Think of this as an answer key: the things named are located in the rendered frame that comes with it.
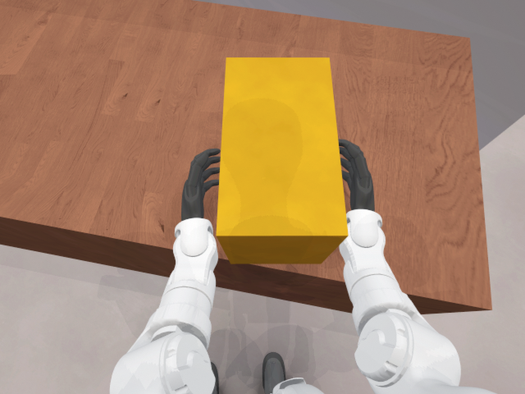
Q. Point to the carton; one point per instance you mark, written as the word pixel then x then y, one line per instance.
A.
pixel 281 196

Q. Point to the robot right forearm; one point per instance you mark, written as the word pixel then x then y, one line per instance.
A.
pixel 371 284

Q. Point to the right robot shin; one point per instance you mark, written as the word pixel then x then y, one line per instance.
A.
pixel 286 383

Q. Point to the robot right upper arm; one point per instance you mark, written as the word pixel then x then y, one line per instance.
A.
pixel 400 356

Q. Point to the robot left forearm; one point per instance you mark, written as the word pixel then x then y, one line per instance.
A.
pixel 187 301

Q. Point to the robot left upper arm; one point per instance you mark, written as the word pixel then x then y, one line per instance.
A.
pixel 177 363

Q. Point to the right robot hand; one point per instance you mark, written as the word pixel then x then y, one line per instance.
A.
pixel 359 178

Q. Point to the pedestal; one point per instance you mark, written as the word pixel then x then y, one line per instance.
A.
pixel 105 103

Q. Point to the right robot foot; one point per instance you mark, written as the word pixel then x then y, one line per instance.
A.
pixel 273 371

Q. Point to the left robot hand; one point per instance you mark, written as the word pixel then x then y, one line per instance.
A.
pixel 195 188

